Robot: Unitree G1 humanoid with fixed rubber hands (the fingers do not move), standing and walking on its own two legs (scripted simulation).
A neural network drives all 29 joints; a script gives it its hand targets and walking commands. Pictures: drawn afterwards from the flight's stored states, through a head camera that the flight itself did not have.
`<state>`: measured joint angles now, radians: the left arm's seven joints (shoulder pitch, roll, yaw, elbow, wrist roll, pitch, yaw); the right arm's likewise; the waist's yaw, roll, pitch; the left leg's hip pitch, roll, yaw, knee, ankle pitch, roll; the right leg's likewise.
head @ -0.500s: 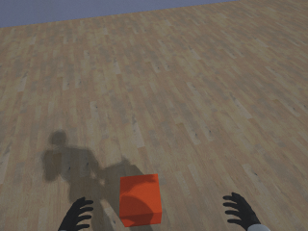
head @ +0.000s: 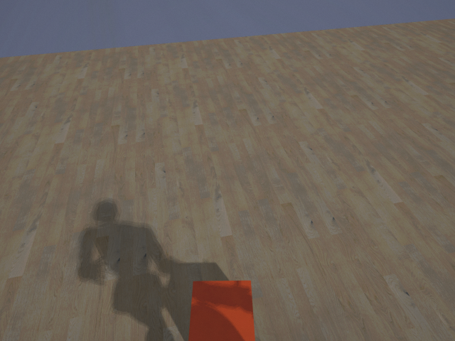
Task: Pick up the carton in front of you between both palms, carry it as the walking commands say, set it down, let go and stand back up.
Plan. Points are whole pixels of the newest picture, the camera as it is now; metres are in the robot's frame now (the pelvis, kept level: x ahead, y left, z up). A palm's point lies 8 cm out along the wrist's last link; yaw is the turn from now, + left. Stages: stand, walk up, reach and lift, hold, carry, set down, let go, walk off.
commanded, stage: stand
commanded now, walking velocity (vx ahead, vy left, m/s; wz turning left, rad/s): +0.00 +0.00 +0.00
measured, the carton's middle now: (222, 321) +0.37 +0.04 -0.63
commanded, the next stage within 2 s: none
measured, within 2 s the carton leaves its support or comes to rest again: neither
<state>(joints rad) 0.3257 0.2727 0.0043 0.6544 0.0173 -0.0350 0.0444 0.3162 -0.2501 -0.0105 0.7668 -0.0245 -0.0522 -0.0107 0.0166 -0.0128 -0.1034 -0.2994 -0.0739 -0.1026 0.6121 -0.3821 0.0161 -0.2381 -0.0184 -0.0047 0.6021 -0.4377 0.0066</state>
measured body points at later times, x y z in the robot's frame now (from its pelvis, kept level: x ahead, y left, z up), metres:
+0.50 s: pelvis -0.01 +0.00 +0.00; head -0.01 +0.00 +0.45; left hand +0.04 +0.27 -0.12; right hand +0.08 -0.26 -0.13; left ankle -0.04 +0.12 -0.72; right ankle -0.08 -0.12 -0.72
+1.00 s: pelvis -0.02 -0.01 +0.01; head -0.02 -0.01 +0.46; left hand -0.03 +0.25 -0.14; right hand +0.02 -0.26 -0.14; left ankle -0.04 +0.12 -0.72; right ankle -0.08 -0.12 -0.72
